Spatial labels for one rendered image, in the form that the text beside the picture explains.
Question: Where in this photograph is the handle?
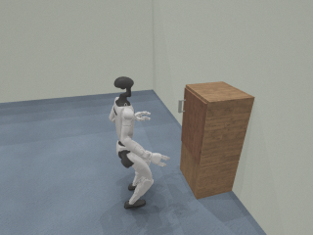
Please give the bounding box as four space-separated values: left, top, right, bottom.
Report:
178 99 186 114

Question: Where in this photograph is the robot right hand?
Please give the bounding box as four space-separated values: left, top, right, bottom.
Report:
150 153 170 167

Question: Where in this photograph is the right robot forearm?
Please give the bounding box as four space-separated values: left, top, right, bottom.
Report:
123 137 152 160

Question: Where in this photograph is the right robot upper arm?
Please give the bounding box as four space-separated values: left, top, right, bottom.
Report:
120 107 134 146

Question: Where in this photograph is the left robot upper arm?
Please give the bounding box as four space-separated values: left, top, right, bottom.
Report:
109 97 119 123

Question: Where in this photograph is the robot left foot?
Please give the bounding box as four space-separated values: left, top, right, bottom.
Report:
128 183 137 191

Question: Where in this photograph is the humanoid robot torso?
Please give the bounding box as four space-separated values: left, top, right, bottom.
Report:
113 102 135 159

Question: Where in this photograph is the robot left hand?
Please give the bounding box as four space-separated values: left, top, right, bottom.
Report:
135 111 151 121

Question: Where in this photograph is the cupboard door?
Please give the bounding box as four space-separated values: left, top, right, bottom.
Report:
181 87 208 165

